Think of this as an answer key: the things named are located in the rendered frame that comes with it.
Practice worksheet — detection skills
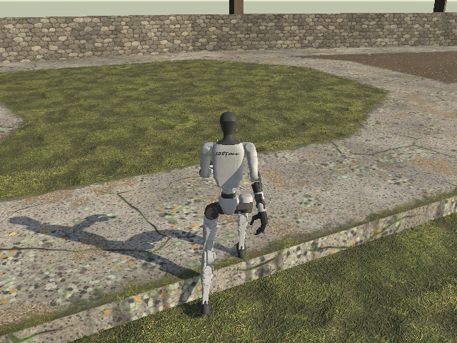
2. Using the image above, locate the left robot upper arm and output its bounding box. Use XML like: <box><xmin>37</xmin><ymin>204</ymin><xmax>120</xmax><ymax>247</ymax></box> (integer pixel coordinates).
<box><xmin>200</xmin><ymin>142</ymin><xmax>214</xmax><ymax>178</ymax></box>

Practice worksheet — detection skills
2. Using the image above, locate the robot left forearm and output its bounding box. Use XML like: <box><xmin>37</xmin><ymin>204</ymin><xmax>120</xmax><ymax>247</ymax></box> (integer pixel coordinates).
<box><xmin>199</xmin><ymin>165</ymin><xmax>213</xmax><ymax>175</ymax></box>

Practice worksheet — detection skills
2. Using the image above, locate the left robot thigh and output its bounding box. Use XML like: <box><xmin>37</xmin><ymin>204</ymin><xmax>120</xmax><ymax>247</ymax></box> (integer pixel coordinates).
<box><xmin>203</xmin><ymin>202</ymin><xmax>219</xmax><ymax>265</ymax></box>

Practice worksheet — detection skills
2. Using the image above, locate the robot right hand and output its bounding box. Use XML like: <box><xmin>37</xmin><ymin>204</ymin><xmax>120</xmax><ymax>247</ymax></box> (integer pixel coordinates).
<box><xmin>250</xmin><ymin>211</ymin><xmax>268</xmax><ymax>235</ymax></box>

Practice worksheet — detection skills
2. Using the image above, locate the right robot upper arm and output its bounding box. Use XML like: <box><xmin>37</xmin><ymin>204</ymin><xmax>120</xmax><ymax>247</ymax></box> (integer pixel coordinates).
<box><xmin>243</xmin><ymin>142</ymin><xmax>258</xmax><ymax>182</ymax></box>

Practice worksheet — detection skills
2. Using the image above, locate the robot right forearm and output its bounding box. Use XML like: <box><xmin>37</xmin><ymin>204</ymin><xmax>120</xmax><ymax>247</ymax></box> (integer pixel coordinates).
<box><xmin>251</xmin><ymin>171</ymin><xmax>266</xmax><ymax>212</ymax></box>

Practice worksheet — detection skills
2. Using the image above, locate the right robot foot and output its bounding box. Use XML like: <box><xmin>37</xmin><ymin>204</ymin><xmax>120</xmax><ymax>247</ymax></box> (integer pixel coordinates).
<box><xmin>236</xmin><ymin>243</ymin><xmax>246</xmax><ymax>259</ymax></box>

